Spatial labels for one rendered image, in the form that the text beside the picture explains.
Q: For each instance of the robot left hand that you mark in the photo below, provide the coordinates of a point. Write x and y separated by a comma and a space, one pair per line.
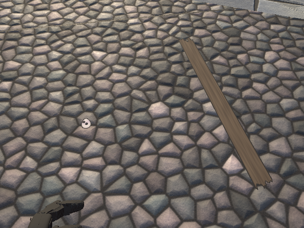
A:
54, 211

